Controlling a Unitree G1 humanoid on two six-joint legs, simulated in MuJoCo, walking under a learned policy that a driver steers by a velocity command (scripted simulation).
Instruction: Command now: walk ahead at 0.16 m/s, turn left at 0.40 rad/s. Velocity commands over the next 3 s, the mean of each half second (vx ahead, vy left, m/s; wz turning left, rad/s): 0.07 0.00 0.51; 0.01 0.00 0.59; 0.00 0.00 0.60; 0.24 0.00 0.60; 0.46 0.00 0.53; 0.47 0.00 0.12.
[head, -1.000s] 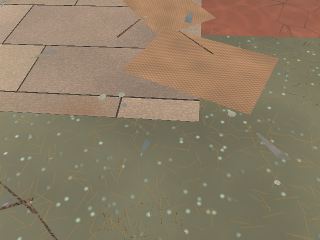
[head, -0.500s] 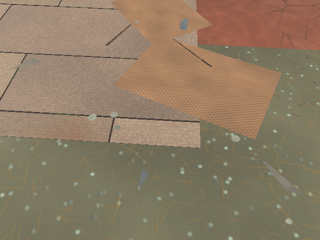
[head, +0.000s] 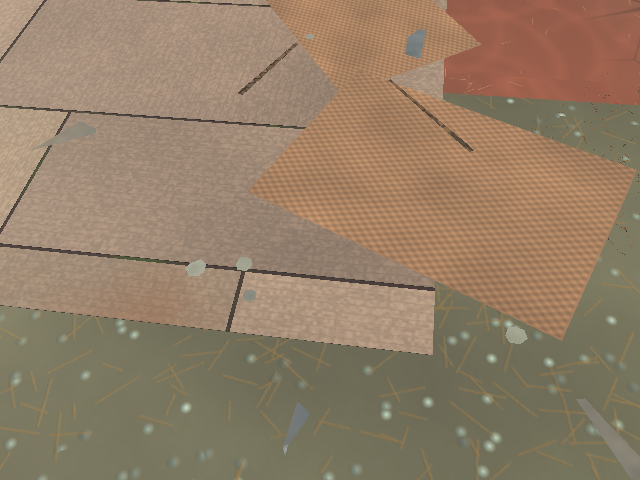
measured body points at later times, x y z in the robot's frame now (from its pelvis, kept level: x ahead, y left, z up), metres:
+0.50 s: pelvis +0.07 +0.04 +0.01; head +0.11 +0.09 +0.45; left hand +0.14 +0.36 -0.12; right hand +0.28 -0.20 -0.08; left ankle +0.07 +0.13 -0.74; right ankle +0.09 -0.10 -0.65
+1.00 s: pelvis +0.09 +0.01 +0.01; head +0.14 +0.01 +0.46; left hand +0.04 +0.32 -0.09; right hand +0.38 -0.16 -0.10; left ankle +0.00 +0.12 -0.65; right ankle +0.16 -0.09 -0.74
